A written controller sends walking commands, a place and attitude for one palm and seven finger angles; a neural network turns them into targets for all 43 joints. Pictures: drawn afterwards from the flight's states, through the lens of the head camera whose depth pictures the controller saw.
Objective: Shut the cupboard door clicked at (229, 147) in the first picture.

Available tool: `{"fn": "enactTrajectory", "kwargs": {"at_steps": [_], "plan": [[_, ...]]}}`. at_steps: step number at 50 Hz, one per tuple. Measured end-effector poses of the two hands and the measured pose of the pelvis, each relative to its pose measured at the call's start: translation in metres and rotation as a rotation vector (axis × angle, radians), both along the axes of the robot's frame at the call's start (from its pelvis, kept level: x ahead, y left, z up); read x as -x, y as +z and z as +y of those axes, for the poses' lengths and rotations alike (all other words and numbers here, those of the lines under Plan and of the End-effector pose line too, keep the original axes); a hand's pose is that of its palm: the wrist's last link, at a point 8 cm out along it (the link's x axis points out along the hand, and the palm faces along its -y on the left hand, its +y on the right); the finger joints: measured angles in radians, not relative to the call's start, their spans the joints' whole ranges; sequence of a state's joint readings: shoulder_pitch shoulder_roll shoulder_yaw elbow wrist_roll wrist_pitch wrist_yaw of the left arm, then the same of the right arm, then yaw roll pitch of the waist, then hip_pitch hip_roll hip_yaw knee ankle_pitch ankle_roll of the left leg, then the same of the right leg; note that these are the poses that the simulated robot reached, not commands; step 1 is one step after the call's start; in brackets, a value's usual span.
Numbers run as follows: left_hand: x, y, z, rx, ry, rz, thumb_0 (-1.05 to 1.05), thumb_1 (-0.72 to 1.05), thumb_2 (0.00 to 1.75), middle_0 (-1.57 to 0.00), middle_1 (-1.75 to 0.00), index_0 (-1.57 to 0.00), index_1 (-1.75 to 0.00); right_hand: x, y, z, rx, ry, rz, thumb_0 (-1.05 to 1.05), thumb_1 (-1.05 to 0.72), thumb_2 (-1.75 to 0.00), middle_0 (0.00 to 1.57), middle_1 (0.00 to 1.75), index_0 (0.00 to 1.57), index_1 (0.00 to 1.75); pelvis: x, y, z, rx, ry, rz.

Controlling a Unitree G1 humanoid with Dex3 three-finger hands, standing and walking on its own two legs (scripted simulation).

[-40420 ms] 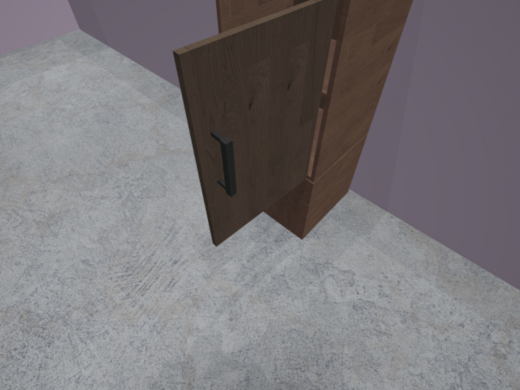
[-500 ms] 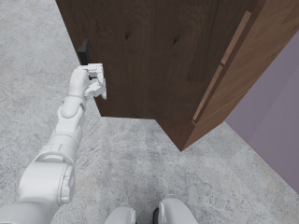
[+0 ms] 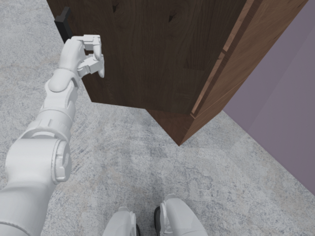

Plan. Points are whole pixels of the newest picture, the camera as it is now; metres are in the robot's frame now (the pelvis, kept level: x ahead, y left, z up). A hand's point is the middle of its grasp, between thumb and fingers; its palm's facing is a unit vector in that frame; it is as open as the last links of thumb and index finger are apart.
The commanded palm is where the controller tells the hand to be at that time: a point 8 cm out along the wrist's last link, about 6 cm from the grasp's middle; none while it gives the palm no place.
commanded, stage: push the door shut along its arc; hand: left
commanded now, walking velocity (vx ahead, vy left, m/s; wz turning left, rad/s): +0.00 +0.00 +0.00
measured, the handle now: (74, 43) +0.59 +0.15 +0.08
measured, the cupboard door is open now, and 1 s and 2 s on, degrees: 44 30 30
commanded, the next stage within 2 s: pull the fist back off the door in 0.72 s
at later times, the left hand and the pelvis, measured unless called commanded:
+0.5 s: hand (114, 46) +0.57 +0.05 +0.09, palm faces -0.36 -0.93 -0.04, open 2.9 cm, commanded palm +0.59 +0.08 +0.09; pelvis +0.01 -0.01 -0.01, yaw -1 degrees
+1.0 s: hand (118, 35) +0.62 +0.04 +0.07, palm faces +0.05 -1.00 +0.08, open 3.0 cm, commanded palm +0.59 +0.06 +0.09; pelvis +0.01 -0.01 -0.02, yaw -2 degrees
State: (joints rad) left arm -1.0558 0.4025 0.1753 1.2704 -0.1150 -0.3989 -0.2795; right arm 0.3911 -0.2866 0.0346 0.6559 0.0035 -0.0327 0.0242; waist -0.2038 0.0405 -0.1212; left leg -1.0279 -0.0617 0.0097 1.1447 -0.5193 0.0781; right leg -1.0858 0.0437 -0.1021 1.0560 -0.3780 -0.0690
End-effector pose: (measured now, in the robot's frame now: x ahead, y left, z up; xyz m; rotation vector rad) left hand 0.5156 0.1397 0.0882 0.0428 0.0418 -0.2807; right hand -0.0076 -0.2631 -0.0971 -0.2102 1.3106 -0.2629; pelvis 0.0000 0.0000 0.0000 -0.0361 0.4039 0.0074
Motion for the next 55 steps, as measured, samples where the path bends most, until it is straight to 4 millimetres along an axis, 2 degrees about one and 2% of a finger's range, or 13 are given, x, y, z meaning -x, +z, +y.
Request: {"fn": "enactTrajectory", "kwargs": {"at_steps": [10,20,34,42,48,51,55], "plan": [[-0.032,0.002,-0.029,0.014,-0.045,0.007,0.02,0.90,0.90,-1.30,-1.50,-1.30,-1.50,0.010,0.000,0.004,0.000,-0.046,0.032,0.00,-0.91,-0.90,0.20,0.30,0.20,0.30,-0.007,-0.004,0.001,0.001,-0.019,0.035],[-0.049,0.001,-0.030,-0.012,-0.063,0.025,-0.03,0.86,0.92,-1.30,-1.50,-1.30,-1.50,0.024,-0.003,0.006,-0.014,-0.069,0.102,0.00,-0.91,-0.90,0.20,0.30,0.20,0.30,-0.011,-0.007,-0.004,0.002,-0.019,0.058],[-0.073,0.003,-0.042,-0.002,-0.117,0.048,0.00,0.91,0.97,-1.30,-1.50,-1.30,-1.50,0.035,-0.001,-0.009,0.058,-0.067,0.130,0.00,-0.91,-0.90,0.20,0.30,0.20,0.30,-0.006,-0.018,-0.010,0.017,-0.007,0.104],[-0.087,0.003,-0.050,0.005,-0.134,0.045,0.00,0.94,0.98,-1.30,-1.50,-1.30,-1.50,0.047,-0.005,-0.006,0.067,-0.088,0.153,0.00,-0.91,-0.90,0.20,0.30,0.20,0.30,-0.004,-0.027,-0.011,0.020,-0.014,0.131],[-0.089,-0.012,-0.050,0.148,0.221,0.093,0.01,0.85,0.92,-1.30,-1.50,-1.30,-1.50,0.051,-0.009,0.011,-0.016,-0.053,0.173,0.00,-0.91,-0.90,0.20,0.29,0.20,0.30,-0.007,-0.026,-0.010,0.015,-0.022,0.149],[-0.081,-0.017,-0.053,0.079,0.365,0.044,0.01,0.86,0.91,-1.30,-1.50,-1.30,-1.50,0.049,-0.011,0.021,-0.080,-0.033,0.171,0.00,-0.91,-0.90,0.20,0.29,0.20,0.30,-0.011,-0.024,-0.010,0.007,-0.031,0.152],[-0.068,-0.013,-0.067,-0.025,0.366,-0.048,0.02,0.88,0.90,-1.30,-1.50,-1.30,-1.50,0.047,-0.014,0.029,-0.144,-0.049,0.168,0.00,-0.91,-0.90,0.20,0.29,0.20,0.30,-0.015,-0.018,-0.010,-0.002,-0.038,0.130]]}}
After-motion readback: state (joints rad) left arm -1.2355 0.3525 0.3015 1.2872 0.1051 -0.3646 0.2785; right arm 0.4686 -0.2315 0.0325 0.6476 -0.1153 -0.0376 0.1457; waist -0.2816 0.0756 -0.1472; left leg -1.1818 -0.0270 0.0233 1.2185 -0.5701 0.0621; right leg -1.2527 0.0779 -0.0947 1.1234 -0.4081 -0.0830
